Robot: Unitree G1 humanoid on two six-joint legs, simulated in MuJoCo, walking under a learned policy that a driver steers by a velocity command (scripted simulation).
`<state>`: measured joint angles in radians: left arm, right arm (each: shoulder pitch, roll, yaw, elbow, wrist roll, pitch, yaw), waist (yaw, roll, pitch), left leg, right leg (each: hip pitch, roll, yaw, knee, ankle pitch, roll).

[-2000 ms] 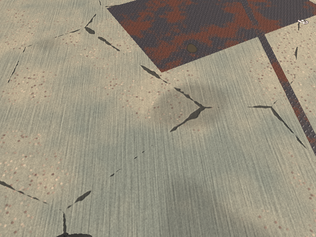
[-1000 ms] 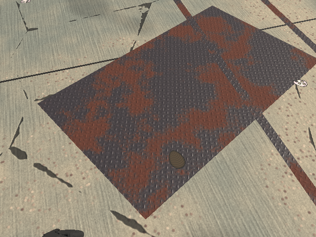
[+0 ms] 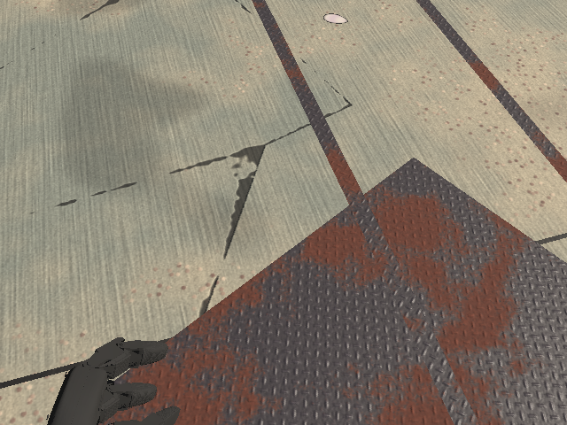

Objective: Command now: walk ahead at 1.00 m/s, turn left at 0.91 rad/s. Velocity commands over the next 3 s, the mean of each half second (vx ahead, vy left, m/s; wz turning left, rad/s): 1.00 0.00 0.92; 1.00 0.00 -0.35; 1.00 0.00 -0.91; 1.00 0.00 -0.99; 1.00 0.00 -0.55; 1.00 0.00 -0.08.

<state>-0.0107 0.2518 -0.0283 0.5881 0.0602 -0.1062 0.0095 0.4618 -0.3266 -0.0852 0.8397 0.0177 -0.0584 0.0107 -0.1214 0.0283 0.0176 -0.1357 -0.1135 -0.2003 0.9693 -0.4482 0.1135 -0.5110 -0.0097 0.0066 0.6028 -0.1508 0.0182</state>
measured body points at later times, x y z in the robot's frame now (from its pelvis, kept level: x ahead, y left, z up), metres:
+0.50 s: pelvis +0.44 +0.08 -0.01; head +0.46 +0.09 +0.44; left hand +0.41 +0.35 -0.12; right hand +0.67 -0.12 -0.12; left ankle +0.47 +0.11 -0.72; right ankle +0.35 -0.13 -0.58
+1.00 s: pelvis +0.90 +0.21 +0.01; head +0.91 +0.23 +0.46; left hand +0.84 +0.51 -0.12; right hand +1.12 +0.02 -0.08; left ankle +0.78 +0.33 -0.60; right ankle +0.93 +0.19 -0.72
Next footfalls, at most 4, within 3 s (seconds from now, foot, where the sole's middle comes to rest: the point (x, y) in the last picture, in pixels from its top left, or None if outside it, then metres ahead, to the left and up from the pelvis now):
0.40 left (213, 406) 0.51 0.13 -0.75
0.86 right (181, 243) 0.97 0.20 -0.75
1.26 left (96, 155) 1.34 0.47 -0.75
1.72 right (185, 76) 1.71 0.18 -0.75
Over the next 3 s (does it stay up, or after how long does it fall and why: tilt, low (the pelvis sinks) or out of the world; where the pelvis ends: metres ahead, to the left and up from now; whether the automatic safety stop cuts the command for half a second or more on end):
stays up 2.38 -0.55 -0.01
